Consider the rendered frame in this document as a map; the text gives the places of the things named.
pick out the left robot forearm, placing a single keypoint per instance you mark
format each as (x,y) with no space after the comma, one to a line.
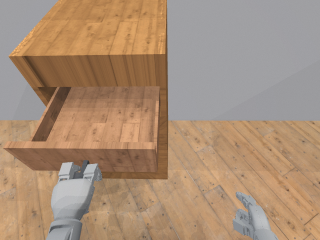
(65,229)

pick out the handle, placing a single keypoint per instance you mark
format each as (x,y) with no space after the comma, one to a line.
(79,175)

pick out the drawer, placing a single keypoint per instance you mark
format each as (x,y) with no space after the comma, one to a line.
(116,127)

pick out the left robot hand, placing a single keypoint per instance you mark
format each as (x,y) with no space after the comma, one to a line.
(71,198)

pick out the cabinet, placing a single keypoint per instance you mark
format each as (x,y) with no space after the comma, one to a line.
(101,43)

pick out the right robot forearm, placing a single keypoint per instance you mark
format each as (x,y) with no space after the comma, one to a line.
(264,234)

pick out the right robot hand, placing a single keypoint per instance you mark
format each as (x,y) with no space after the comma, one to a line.
(246,223)

